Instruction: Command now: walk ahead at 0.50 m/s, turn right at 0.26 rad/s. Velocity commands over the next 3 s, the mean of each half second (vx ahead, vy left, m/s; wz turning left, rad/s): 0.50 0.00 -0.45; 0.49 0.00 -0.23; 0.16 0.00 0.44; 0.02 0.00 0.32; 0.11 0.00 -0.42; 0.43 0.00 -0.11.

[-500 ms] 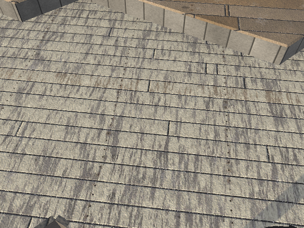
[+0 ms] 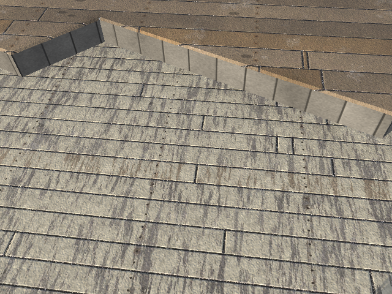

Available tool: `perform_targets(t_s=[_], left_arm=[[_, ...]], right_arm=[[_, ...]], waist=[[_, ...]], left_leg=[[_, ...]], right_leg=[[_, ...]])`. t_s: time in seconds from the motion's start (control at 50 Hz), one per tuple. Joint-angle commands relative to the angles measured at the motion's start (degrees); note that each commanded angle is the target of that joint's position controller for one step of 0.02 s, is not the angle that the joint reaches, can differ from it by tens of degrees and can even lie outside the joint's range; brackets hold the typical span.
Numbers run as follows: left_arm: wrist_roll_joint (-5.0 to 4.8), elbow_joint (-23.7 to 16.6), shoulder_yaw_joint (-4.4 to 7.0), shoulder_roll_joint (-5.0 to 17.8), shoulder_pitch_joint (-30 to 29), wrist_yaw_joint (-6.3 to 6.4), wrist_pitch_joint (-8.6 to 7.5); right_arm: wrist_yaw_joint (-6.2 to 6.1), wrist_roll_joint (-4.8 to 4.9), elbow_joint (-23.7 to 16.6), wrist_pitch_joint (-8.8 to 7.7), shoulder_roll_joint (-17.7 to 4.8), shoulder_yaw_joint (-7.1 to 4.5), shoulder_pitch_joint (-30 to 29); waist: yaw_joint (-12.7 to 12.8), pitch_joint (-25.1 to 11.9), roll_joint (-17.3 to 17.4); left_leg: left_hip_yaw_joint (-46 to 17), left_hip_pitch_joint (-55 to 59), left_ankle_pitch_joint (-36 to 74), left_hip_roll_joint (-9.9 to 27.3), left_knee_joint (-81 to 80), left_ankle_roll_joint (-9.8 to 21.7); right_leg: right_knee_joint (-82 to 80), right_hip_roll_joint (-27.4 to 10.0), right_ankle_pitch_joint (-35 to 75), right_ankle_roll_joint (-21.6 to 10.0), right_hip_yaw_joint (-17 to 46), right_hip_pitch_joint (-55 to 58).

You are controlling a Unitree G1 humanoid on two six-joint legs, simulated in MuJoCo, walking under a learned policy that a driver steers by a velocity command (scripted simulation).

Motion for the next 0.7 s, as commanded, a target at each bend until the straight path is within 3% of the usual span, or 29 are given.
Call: perform_targets(t_s=[0.02,0.04,0.06,0.08,0.1,0.12,0.14,0.2,0.24,0.34,0.44,0.5,0.52,0.54,0.56,0.58,0.6,0.62,0.64,0.66,0.7], left_arm=[[0.63,2.12,3.35,8.57,17.21,1.16,-1.3],[1.67,2.62,5.51,16.15,23.73,1.69,-1.43],[-0.53,3.18,5.42,14.94,21.9,1.04,-0.82],[-1.52,2.38,4.98,12.92,16.39,0.73,-0.65],[-1.43,1.62,4.41,10.3,13.07,0.69,-0.53],[-1.06,1.76,3.92,8.71,11.78,0.88,-0.54],[-1.37,2.26,3.58,7.88,11.33,1.09,-0.61],[-1.68,3.05,3.83,8.69,12.75,1.26,-1.59],[-1.69,3.43,4.12,9.54,14.03,1.49,-1.64],[-1.78,4.6,4.57,9.82,19.01,1.71,-1.33],[-0.98,5.29,4.74,9.92,22.78,2.55,-0.96],[-0.7,4.03,5.16,11.4,19.0,3.07,-1.03],[-0.61,3.49,5.28,11.96,17.18,2.87,-1.17],[-1.11,3.4,5.16,11.73,16.18,2.36,-1.51],[-1.82,2.02,4.23,8.59,16.34,1.77,-2.07],[-3.42,0.49,3.1,3.28,22.55,1.91,-1.89],[-1.1,1.73,3.43,8.07,22.54,2.38,-1.21],[-0.31,2.32,3.67,8.56,19.27,2.06,-0.9],[-0.07,2.08,3.37,7.41,16.48,1.54,-0.85],[0.45,1.99,3.28,6.52,14.79,1.1,-0.68],[0.9,2.05,2.94,5.57,15.63,0.32,0.24]], right_arm=[[-0.78,-0.53,-2.17,-0.27,-8.68,-1.54,-0.63],[-0.26,1.51,-4.65,-0.58,-4.37,-0.3,3.85],[-0.06,0.32,-4.62,-0.86,-5.46,-0.5,3.15],[0.07,-0.68,-5.64,-0.94,-6.59,-0.51,-1.72],[0.51,-0.42,-6.54,-1.52,-6.6,-0.21,-5.36],[0.77,-0.3,-6.99,-1.54,-6.03,-0.08,-7.04],[0.87,-0.94,-7.45,-0.73,-5.73,0.01,-6.88],[1.11,-1.5,-7.35,1.39,-4.25,0.65,-5.83],[1.23,-1.33,-8.77,1.73,-3.98,0.83,-9.7],[1.39,-0.71,-12.14,1.64,-3.22,1.34,-20.39],[1.56,-0.08,-15.29,0.78,-3.57,1.78,-27.56],[1.18,0.26,-14.67,0.0,-5.37,1.28,-22.89],[0.67,0.31,-13.14,-0.3,-6.7,0.71,-17.85],[-0.02,0.02,-11.17,-0.92,-8.21,-0.03,-10.45],[-1.11,-1.18,-10.66,-1.36,-12.12,-1.08,-1.65],[-1.52,-2.17,-11.09,-0.56,-16.6,-2.23,-0.53],[-1.11,-1.07,-10.77,0.25,-13.54,-2.18,-2.58],[-0.72,-0.6,-11.28,0.31,-8.39,-1.08,-5.87],[-0.29,-0.49,-10.89,0.09,-5.5,-0.36,-7.92],[-0.16,-0.63,-10.13,-0.29,-4.5,0.03,-7.13],[0.14,-0.1,-8.4,-1.23,-4.94,-0.12,-6.39]], waist=[[9.62,-8.77,1.26],[8.82,-16.61,-10.23],[7.39,-19.08,-13.24],[5.97,-10.67,-5.94],[5.52,-5.72,-1.48],[4.24,-2.12,0.39],[2.58,-0.79,0.2],[1.34,-1.74,-1.8],[1.95,-0.33,-1.7],[5.96,0.47,-2.37],[8.33,0.74,-3.11],[4.86,-0.32,-4.14],[2.6,-2.45,-3.97],[-1.16,-6.5,-1.37],[-4.48,-14.47,4.04],[-1.37,-20.02,16.28],[0.12,-16.15,11.27],[0.79,-8.44,4.58],[1.29,-4.07,1.87],[1.43,-1.95,3.38],[2.87,-2.19,7.6]], left_leg=[[2.87,-8.44,55.78,13.63,28.28,2.41],[6.63,-28.08,32.25,6.71,51.49,-0.96],[2.39,-40.75,-6.14,-0.91,62.09,-1.67],[-2.47,-45.79,-2.08,3.92,64.56,-1.06],[-2.08,-45.79,2.7,6.56,61.65,-1.11],[-1.88,-44.11,4.3,8.45,57.34,-1.26],[-1.71,-41.62,4.85,9.5,54.11,-2.06],[0.02,-39.15,5.6,10.02,49.14,-4.64],[1.07,-41.58,9.22,10.4,44.04,-6.16],[1.5,-44.98,20.09,9.49,29.95,-7.74],[1.07,-45.23,20.47,7.02,21.99,-6.51],[0.13,-34.34,16.32,5.42,16.36,-4.36],[0.63,-26.53,13.94,3.95,14.91,-3.35],[0.27,-15.52,14.94,4.8,11.37,-1.75],[-10.6,-1.99,4.14,15.9,9.58,1.11],[-35.31,10.87,-2.4,30.89,4.58,7.12],[-42.16,5.3,-8.31,30.8,2.7,8.57],[-33.84,-2.66,-7.24,28.04,1.42,7.66],[-25.75,-8.74,-0.13,24.74,0.11,6.64],[-19.39,-11.83,9.68,21.99,-0.19,5.2],[-13.95,-15.35,16.13,19.67,-2.07,5.62]], right_leg=[[-3.76,2.4,-3.36,-4.96,1.46,24.32],[-5.32,-13.52,-7.58,-12.86,27.16,42.6],[-15.07,-19.52,-5.59,-16.63,48.81,46.31],[-14.94,-17.57,-9.8,-15.4,41.57,40.23],[-16.08,-15.85,-7.59,-14.05,34.61,32.66],[-17.49,-13.0,-3.21,-12.17,29.81,26.66],[-18.66,-10.59,0.14,-10.68,26.4,22.44],[-19.88,-7.41,8.59,-11.16,21.5,19.0],[-21.35,-6.03,8.03,-11.0,20.19,18.07],[-20.22,-4.14,9.55,-8.29,20.61,22.44],[-15.25,-5.45,18.48,-7.53,23.94,28.93],[-11.2,-6.03,22.81,-5.11,25.94,27.03],[-6.81,-4.81,27.18,-3.9,25.75,25.23],[2.52,-1.63,27.84,-2.53,23.29,22.35],[17.0,1.79,15.52,-1.13,19.57,15.7],[32.22,10.61,-23.04,0.69,12.06,-1.84],[38.18,6.02,-23.93,0.14,11.1,-7.37],[38.71,3.55,-18.23,0.28,11.16,-7.08],[36.46,2.05,-14.71,0.72,10.5,-5.73],[34.18,0.94,-13.48,1.06,10.46,-4.31],[32.31,0.57,-12.96,1.97,9.46,-1.81]])
Next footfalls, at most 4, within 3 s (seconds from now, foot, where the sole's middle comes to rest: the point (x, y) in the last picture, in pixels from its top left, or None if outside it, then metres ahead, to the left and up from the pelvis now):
0.02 right None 0.18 -0.09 -0.76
0.56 left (196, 283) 0.51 0.03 -0.76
1.02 right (275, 241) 0.64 -0.26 -0.76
1.50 left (216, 226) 0.71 -0.06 -0.76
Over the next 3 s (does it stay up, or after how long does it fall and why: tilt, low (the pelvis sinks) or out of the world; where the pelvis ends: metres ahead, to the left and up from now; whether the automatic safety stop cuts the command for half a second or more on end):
stays up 0.84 -0.28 0.00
